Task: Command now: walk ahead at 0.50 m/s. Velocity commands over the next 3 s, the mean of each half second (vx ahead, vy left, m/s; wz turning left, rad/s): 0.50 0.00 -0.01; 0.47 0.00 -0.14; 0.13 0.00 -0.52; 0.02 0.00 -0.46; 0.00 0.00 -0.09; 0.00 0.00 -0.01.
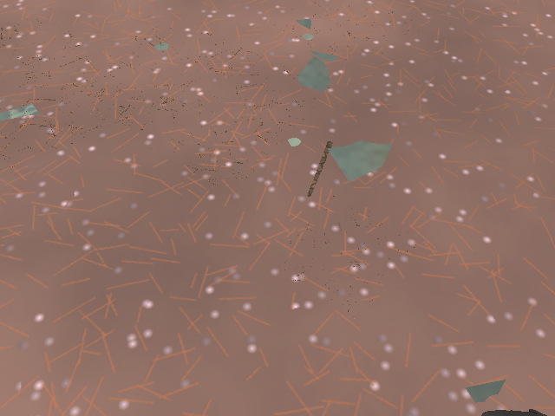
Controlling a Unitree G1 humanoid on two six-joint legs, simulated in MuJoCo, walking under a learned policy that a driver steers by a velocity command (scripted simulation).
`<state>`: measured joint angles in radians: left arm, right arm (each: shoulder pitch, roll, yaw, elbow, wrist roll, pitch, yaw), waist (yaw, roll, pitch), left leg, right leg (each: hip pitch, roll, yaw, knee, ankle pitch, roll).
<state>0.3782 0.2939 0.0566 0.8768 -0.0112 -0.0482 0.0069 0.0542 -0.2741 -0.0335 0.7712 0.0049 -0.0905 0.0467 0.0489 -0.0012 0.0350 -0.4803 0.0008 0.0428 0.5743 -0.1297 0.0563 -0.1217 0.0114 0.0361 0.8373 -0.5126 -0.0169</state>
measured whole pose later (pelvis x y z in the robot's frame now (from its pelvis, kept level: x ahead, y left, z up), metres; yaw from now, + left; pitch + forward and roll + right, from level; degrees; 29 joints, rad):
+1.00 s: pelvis +0.55 -0.02 +0.00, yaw -5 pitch +2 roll -2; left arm 0.40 0.28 0.06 0.95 -0.01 -0.04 0.02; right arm -0.02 -0.26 -0.04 0.77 -0.02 -0.11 0.02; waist 0.09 0.03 0.03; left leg -0.48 0.03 -0.02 0.45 0.00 0.01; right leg -0.02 0.04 0.06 0.46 -0.44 -0.01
